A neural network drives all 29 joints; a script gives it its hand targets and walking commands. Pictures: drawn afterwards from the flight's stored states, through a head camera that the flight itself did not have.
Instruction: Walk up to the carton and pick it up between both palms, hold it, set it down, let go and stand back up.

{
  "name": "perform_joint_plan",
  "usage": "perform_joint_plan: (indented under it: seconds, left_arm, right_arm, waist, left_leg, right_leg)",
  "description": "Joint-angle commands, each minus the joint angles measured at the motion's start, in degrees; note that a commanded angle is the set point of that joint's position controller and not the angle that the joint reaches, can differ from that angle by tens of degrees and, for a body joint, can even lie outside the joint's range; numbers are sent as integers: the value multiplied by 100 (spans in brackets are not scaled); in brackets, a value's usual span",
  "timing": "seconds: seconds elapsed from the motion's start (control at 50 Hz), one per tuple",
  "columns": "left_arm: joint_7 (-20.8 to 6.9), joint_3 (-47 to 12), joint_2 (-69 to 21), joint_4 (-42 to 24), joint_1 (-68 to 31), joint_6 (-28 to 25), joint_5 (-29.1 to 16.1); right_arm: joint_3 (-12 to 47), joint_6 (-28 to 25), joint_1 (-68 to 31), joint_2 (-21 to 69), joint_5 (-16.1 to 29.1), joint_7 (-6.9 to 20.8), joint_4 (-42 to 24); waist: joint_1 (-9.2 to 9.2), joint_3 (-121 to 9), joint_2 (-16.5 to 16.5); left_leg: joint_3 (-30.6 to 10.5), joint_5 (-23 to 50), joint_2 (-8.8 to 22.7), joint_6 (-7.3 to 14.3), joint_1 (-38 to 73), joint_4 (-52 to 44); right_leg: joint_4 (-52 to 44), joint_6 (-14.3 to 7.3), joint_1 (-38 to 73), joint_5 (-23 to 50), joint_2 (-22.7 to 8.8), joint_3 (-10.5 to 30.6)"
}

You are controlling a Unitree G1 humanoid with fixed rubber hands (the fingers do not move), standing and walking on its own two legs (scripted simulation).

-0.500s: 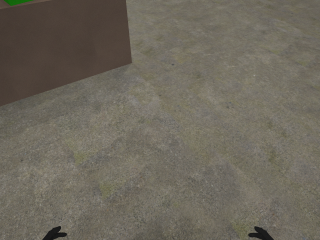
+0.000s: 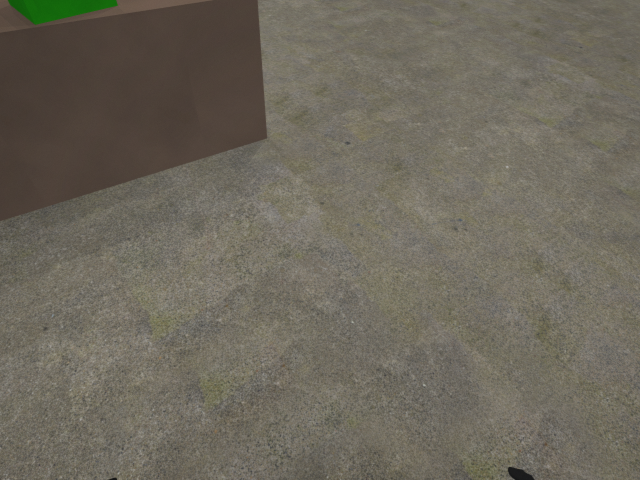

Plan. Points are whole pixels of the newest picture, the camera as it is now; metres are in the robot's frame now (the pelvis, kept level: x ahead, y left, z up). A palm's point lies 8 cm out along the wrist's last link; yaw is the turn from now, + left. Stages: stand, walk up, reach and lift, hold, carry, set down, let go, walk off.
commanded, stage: stand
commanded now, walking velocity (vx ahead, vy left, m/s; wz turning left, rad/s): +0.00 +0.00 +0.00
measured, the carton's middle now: out of the picture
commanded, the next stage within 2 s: none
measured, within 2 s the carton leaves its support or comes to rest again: neither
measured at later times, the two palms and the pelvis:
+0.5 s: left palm out of the picture +0.09 +0.30 -0.12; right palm out of the picture +0.09 -0.28 -0.11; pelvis +0.00 +0.02 +0.00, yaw +0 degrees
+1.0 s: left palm out of the picture +0.08 +0.31 -0.12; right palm out of the picture +0.09 -0.28 -0.11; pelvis +0.00 +0.02 +0.00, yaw +0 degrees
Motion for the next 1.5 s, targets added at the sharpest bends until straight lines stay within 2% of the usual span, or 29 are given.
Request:
perform_joint_plan:
  seconds: [0.0, 0.04, 0.1, 0.14, 0.16, 0.18, 0.26, 0.34, 0.42, 0.44, 0.56, 0.74, 0.78, 0.8, 0.84, 0.86, 0.88, 0.92, 0.94, 1.0, 1.06, 1.12, 1.22, 1.24, 1.38, 1.4, 1.42, 1.46, 1.48]
  left_arm:
    - [64, 246, 1203, -283, -373, -116, 26]
    - [51, 255, 1236, -250, -313, -148, 32]
    - [72, 299, 1205, -281, -351, -99, 42]
    - [45, 217, 1091, -360, -370, -89, 23]
    - [29, 231, 1011, -339, -336, -50, 64]
    - [44, 291, 1170, -302, -216, -80, 39]
    - [28, 320, 1212, -267, -270, -101, 65]
    - [26, 260, 1015, -342, -275, -79, -24]
    - [58, 279, 1082, -338, -244, -51, 52]
    - [57, 326, 1293, -292, -141, -53, 49]
    - [44, 348, 1374, -221, -251, -33, -19]
    - [88, 263, 1204, -304, -349, -1, 48]
    - [138, 254, 1256, -193, -172, -40, -5]
    - [87, 233, 1335, -261, -75, -67, -16]
    - [87, 229, 1168, -268, -275, -135, 16]
    - [49, 230, 1285, -349, -279, -136, -18]
    - [30, 206, 1071, -233, -216, -75, -6]
    - [81, 265, 1298, -267, -370, -79, 44]
    - [78, 275, 1226, -291, -314, -88, 69]
    - [94, 308, 1434, -224, -19, -54, 69]
    - [91, 266, 1262, -256, -136, -76, 23]
    - [53, 225, 1269, -273, -39, -57, -16]
    - [8, 251, 1181, -342, -245, -61, 7]
    - [2, 295, 1228, -293, -292, -111, 12]
    - [5, 277, 1210, -252, -108, -60, 33]
    - [16, 252, 1279, -222, -198, -69, 9]
    - [24, 262, 1118, -322, -247, -91, 33]
    - [41, 306, 1328, -231, -101, -80, 25]
    - [56, 271, 1308, -191, -94, -60, 33]
  right_arm:
    - [-187, -100, -451, -901, -40, -50, -435]
    - [-248, -147, -4, -1208, 10, -44, -222]
    - [-310, -129, -443, -1208, -38, -34, -360]
    - [-248, -147, -387, -1071, -83, -81, -385]
    - [-281, -151, -273, -1127, 6, -83, -411]
    - [-260, -149, -179, -1157, -19, -81, -314]
    - [-287, -134, -216, -1149, -45, -100, -321]
    - [-318, -168, -226, -1281, -73, -51, -330]
    - [-297, -112, -106, -1115, -73, -99, -266]
    - [-258, -141, -102, -1082, -57, -55, -266]
    - [-323, -160, -333, -1324, -22, -47, -277]
    - [-351, -134, -155, -1353, -54, -90, -244]
    - [-301, -72, 90, -1096, -27, -74, -240]
    - [-306, -57, -80, -1343, -32, -69, -178]
    - [-344, -126, 8, -1245, 19, -43, -244]
    - [-281, -144, -176, -1242, -30, -53, -176]
    - [-314, -144, -44, -1343, 3, -42, -191]
    - [-359, -101, -201, -1243, -34, -105, -281]
    - [-304, -100, -86, -1196, -44, -109, -253]
    - [-274, -83, -57, -1078, -65, -72, -266]
    - [-309, -108, -204, -1236, -32, -54, -307]
    - [-238, -115, -112, -1224, 2, -7, -287]
    - [-272, -92, -108, -1218, -15, -40, -187]
    - [-244, -93, 70, -1160, -30, -17, -213]
    - [-286, -142, -60, -1254, -6, -5, -280]
    - [-365, -123, -152, -1317, -25, -31, -170]
    - [-316, -105, -92, -1341, -17, -24, -225]
    - [-401, -141, -253, -1502, -16, -31, -249]
    - [-380, -132, -104, -1458, 33, -62, -265]
  waist:
    - [-85, -763, 288]
    - [0, -677, -212]
    - [79, -534, 306]
    - [107, -615, 116]
    - [-95, -785, 307]
    - [48, -624, 325]
    - [-19, -774, -171]
    - [-59, -854, 407]
    - [18, -554, -39]
    - [-28, -778, 403]
    - [115, -621, -129]
    - [9, -720, 174]
    - [-53, -606, -279]
    - [-20, -617, 135]
    - [-157, -966, -41]
    - [37, -866, -203]
    - [-43, -678, 156]
    - [-112, -665, -201]
    - [-150, -772, 166]
    - [-77, -603, -52]
    - [17, -483, 362]
    - [70, -784, -159]
    - [16, -607, -192]
    - [-72, -576, 191]
    - [50, -748, 44]
    - [54, -717, -286]
    - [8, -830, 120]
    - [139, -638, 161]
    - [-26, -566, 155]
  left_leg:
    - [-349, 1710, 665, 209, 118, -401]
    - [-486, 1668, 607, 205, 1, -499]
    - [-441, 1639, 605, 169, 121, -537]
    - [-425, 1648, 665, 267, 96, -492]
    - [-472, 1338, 648, 218, 86, -569]
    - [-439, 1146, 627, 207, -28, -606]
    - [-549, 1126, 704, 288, 81, -681]
    - [-495, 1769, 664, 272, 167, -537]
    - [-518, 1484, 645, 284, -46, -696]
    - [-448, 1268, 669, 254, 92, -672]
    - [-623, 1854, 719, 273, 79, -693]
    - [-393, 1728, 609, 173, 175, -556]
    - [-498, 1698, 774, 293, 206, -513]
    - [-461, 1610, 654, 234, 119, -622]
    - [-499, 1655, 693, 271, 315, -626]
    - [-560, 1884, 680, 254, 185, -616]
    - [-446, 1713, 721, 240, 212, -565]
    - [-470, 1537, 719, 223, 318, -645]
    - [-406, 1664, 675, 254, 332, -586]
    - [-447, 1390, 703, 224, 144, -696]
    - [-396, 1477, 657, 222, -30, -651]
    - [-506, 1456, 719, 240, 58, -645]
    - [-572, 1207, 733, 243, 25, -745]
    - [-414, 1095, 689, 239, -31, -766]
    - [-449, 965, 628, 186, -150, -808]
    - [-530, 1291, 637, 150, 86, -839]
    - [-389, 1331, 640, 124, 198, -746]
    - [-492, 1674, 645, 170, 79, -716]
    - [-504, 1490, 663, 157, 44, -745]
  right_leg:
    - [-497, -186, 136, 1583, -659, 482]
    - [-514, -177, 352, 1733, -606, 433]
    - [-535, -226, 27, 1410, -626, 442]
    - [-552, -197, 163, 1409, -669, 400]
    - [-607, -174, 153, 1374, -652, 422]
    - [-600, -170, 71, 1093, -651, 438]
    - [-638, -154, 192, 1241, -654, 357]
    - [-496, -124, 181, 1380, -700, 388]
    - [-491, -154, 38, 1151, -677, 379]
    - [-498, -206, 125, 1103, -735, 510]
    - [-530, -139, 148, 1155, -641, 357]
    - [-560, -184, 170, 1418, -735, 358]
    - [-604, -194, 54, 1357, -738, 427]
    - [-665, -207, 136, 1330, -763, 471]
    - [-619, -202, 243, 1537, -812, 453]
    - [-521, -149, 291, 1586, -729, 394]
    - [-609, -180, 94, 1527, -770, 420]
    - [-681, -201, -46, 1334, -743, 445]
    - [-680, -142, 85, 1453, -698, 454]
    - [-598, -172, 195, 1325, -692, 363]
    - [-685, -200, 189, 1344, -777, 424]
    - [-612, -161, 300, 1164, -705, 424]
    - [-749, -150, 160, 876, -680, 420]
    - [-760, -141, 179, 885, -733, 521]
    - [-721, -146, 342, 846, -684, 422]
    - [-708, -106, 236, 679, -669, 331]
    - [-821, -133, 264, 1073, -743, 459]
    - [-826, -108, 208, 1164, -718, 413]
    - [-782, -189, 138, 1146, -740, 439]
